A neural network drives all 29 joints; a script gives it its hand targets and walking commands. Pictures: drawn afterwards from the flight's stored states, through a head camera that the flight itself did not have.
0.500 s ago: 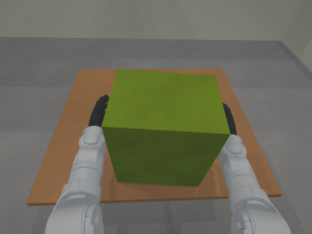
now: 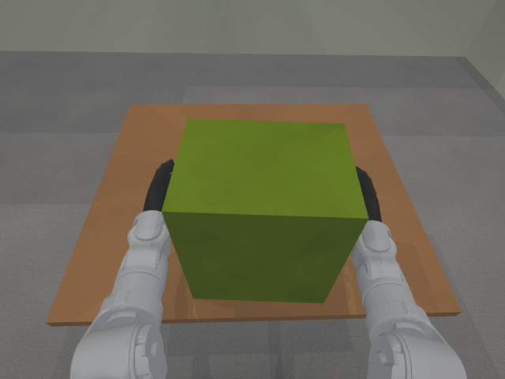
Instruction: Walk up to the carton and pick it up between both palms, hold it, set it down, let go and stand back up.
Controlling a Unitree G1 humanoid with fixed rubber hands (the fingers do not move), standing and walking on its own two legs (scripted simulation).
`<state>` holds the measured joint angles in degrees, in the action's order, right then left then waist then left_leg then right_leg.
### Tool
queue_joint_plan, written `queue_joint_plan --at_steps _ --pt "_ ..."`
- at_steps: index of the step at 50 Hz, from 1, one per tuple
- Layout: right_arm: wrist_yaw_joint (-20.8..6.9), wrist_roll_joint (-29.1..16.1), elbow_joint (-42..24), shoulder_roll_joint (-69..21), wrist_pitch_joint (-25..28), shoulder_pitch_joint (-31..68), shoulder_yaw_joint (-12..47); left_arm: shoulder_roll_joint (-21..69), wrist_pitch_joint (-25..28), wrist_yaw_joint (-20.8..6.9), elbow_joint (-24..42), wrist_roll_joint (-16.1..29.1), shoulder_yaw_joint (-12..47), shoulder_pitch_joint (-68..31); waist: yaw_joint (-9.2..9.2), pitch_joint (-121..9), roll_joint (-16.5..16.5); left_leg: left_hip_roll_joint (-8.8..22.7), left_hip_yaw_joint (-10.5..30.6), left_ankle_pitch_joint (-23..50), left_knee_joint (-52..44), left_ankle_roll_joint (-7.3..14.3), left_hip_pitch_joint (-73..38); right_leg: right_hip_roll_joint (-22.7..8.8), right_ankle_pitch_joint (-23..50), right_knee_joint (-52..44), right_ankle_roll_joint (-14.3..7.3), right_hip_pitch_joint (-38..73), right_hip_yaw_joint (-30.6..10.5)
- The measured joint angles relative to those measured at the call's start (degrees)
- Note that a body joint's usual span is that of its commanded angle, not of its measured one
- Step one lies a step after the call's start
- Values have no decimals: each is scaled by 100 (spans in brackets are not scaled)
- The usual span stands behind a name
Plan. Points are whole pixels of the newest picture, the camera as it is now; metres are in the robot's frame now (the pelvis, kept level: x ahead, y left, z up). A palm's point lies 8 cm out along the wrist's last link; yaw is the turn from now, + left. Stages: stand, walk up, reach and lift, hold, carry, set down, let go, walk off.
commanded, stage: set down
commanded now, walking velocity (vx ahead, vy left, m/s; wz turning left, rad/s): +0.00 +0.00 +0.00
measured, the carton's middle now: (261, 219) +0.38 +0.00 +0.01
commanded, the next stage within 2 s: none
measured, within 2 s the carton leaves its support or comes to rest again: neither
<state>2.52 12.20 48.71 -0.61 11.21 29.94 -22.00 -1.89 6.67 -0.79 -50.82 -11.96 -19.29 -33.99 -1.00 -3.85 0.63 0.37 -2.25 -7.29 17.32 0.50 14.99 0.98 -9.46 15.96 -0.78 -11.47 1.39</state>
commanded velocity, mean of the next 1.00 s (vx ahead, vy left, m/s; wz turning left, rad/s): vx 0.00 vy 0.00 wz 0.00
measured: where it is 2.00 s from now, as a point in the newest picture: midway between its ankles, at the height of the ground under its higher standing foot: outside the picture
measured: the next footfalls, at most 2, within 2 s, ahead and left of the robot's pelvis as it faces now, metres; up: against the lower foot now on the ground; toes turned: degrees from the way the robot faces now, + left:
none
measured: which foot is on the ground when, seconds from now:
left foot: down 0.00-1.00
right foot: down 0.00-1.00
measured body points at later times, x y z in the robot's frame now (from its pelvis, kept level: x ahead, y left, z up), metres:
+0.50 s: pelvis -0.01 +0.00 +0.00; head +0.03 +0.01 +0.44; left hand +0.39 +0.18 +0.04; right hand +0.38 -0.17 +0.05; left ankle +0.01 +0.11 -0.75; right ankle -0.02 -0.11 -0.75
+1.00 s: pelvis -0.01 +0.00 -0.03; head +0.06 +0.00 +0.42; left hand +0.39 +0.22 +0.00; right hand +0.40 -0.22 +0.00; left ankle +0.01 +0.11 -0.75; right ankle -0.02 -0.11 -0.75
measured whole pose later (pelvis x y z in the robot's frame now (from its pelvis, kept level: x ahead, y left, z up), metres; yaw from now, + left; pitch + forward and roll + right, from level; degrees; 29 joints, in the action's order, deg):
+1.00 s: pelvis -0.01 +0.00 -0.03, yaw +0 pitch +18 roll -2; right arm 3.6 -22.5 68.5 16.6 22.4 38.4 7.8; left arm -15.3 21.5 0.2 -66.0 10.6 -3.1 -36.6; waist -0.4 -11.1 -0.6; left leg 2.2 -1.2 -13.6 34.7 0.0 38.7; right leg 2.3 -15.1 31.8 -1.3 -34.4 2.4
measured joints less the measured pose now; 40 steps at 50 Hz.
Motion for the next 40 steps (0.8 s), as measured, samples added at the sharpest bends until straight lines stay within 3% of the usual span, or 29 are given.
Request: queue_joint_plan --at_steps 12,20,25,32,40 --pt "-1 210 220 -52 212 147 -192 -12 323 -52 -304 -148 -269 -128 -12 149 -1 7 -39 -29 18 -5 -122 3 -47 78 -2 79 -37" --pt "64 67 541 73 393 363 -33 -116 479 70 -467 -175 -224 -266 -13 200 53 32 -89 -58 146 -6 20 20 -77 236 -8 -94 -83" --pt "105 -434 922 313 390 598 396 -283 564 259 -847 185 62 -444 1 99 74 57 -122 -117 353 7 355 37 -111 422 -11 -433 -112" --pt "221 -1557 1857 700 471 987 1330 -555 1116 537 -1909 1111 809 -712 2 -309 9 101 -125 -332 943 24 1313 62 -287 941 -17 -1359 -111" --pt "209 -2589 2099 1057 953 889 2356 -716 1608 456 -2111 1853 1335 -399 -21 -687 -172 184 8 -636 1614 -35 2166 132 -505 1375 -18 -2069 10"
